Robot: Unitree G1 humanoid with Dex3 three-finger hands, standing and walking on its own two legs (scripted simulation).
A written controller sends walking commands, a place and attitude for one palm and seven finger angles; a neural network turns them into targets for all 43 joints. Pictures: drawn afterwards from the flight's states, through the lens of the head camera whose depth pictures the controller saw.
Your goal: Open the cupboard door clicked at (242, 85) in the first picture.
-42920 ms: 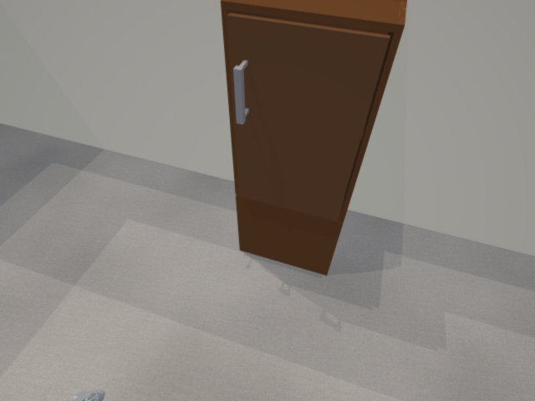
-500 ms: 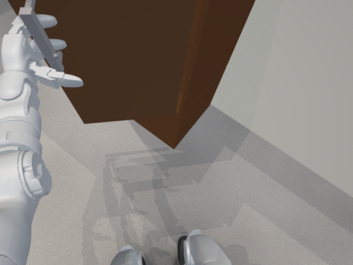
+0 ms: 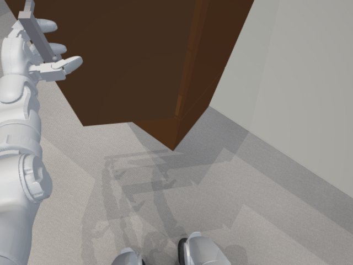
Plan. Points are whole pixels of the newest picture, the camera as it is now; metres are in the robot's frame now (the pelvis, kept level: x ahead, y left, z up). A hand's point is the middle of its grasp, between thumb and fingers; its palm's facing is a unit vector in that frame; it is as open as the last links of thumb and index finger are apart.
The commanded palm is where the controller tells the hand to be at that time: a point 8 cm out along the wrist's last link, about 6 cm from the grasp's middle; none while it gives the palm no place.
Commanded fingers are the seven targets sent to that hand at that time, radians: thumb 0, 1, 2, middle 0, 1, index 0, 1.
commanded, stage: close the thumb around the handle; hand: left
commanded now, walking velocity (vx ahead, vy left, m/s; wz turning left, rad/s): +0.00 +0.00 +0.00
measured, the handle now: (45, 41) +0.59 +0.21 +0.10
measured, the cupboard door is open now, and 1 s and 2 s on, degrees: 45 70 91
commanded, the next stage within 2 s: pull the door open along its arc in 0.32 s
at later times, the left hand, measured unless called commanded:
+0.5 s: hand (57, 59) +0.54 +0.19 +0.09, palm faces +0.03 -1.00 -0.01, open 5.5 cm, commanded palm +0.51 +0.23 +0.09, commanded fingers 0.00 0.90 0.90 -0.40 -1.35 -0.40 -1.35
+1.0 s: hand (82, 115) +0.40 +0.13 +0.10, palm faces +0.19 -0.98 +0.06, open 5.9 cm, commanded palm +0.33 +0.20 +0.09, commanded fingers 0.00 0.90 0.90 -0.40 -1.35 -0.40 -1.35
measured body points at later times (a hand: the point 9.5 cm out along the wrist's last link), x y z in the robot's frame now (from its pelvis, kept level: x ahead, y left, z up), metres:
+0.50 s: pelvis +0.00 +0.00 +0.00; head +0.14 +0.02 +0.43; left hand +0.53 +0.24 +0.10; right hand -0.03 -0.26 -0.10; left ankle -0.03 +0.09 -0.69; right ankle +0.02 -0.12 -0.69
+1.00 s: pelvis +0.01 +0.00 +0.02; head +0.08 +0.00 +0.47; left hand +0.39 +0.18 +0.09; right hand +0.11 -0.25 -0.09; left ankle -0.03 +0.09 -0.69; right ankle +0.02 -0.12 -0.69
